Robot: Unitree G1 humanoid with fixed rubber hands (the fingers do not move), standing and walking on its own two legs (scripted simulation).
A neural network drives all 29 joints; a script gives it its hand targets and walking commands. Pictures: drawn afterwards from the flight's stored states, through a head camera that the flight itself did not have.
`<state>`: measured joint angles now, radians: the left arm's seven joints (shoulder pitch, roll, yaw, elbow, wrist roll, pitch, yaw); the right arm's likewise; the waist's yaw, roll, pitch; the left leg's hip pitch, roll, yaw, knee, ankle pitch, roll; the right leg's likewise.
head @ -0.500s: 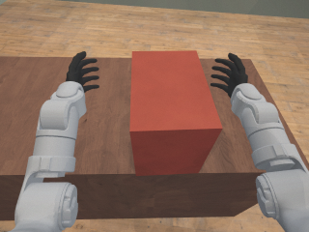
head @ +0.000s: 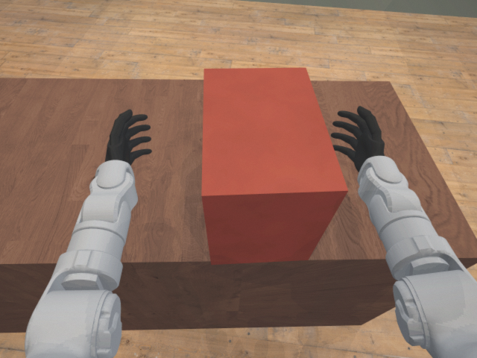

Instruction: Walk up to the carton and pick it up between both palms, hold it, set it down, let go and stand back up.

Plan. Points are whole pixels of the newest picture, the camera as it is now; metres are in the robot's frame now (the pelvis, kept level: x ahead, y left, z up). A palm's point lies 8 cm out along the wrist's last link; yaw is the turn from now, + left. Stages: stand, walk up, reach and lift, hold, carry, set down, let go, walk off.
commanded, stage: reach and lift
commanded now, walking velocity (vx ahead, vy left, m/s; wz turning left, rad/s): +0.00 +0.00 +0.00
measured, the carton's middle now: (257, 167) +0.47 -0.01 +0.03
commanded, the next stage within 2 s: none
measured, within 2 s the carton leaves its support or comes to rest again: leaves its support in 2.00 s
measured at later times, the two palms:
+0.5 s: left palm (144, 169) +0.43 +0.19 +0.07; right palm (350, 158) +0.46 -0.17 +0.08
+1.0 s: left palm (160, 175) +0.42 +0.16 +0.07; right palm (328, 167) +0.44 -0.13 +0.08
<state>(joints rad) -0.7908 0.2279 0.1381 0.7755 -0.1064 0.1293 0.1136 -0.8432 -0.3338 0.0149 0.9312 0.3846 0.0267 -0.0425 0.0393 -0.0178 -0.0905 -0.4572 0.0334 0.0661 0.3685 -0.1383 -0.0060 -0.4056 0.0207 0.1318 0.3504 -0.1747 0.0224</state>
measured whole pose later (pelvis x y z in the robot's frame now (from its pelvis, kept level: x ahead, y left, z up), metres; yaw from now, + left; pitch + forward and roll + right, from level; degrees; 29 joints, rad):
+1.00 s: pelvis +0.00 +0.00 +0.00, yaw +0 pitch +18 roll -1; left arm -0.80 0.00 0.23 0.92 0.09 -0.06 0.19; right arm -0.84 -0.16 -0.01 1.01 0.16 -0.10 -0.07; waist 0.04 0.00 -0.17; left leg -0.57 0.04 0.07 0.40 -0.14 0.00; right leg -0.51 0.02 0.13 0.35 -0.16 0.03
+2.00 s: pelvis -0.01 +0.00 +0.00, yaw +0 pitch +13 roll -1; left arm -0.81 -0.04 0.43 0.93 0.26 -0.11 0.14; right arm -0.82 0.02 -0.38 1.01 -0.24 -0.18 -0.08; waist 0.04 0.00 -0.09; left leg -0.46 0.04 0.07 0.38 -0.14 0.00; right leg -0.40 0.02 0.13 0.33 -0.16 0.03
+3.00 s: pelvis -0.03 +0.00 +0.00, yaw +0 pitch +2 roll -1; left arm -0.83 -0.05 0.43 0.92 0.28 0.13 0.14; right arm -0.82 0.02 -0.42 1.04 -0.19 -0.03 -0.06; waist 0.04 -0.02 -0.13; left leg -0.27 0.04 0.07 0.34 -0.11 0.00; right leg -0.21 0.02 0.13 0.31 -0.14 0.03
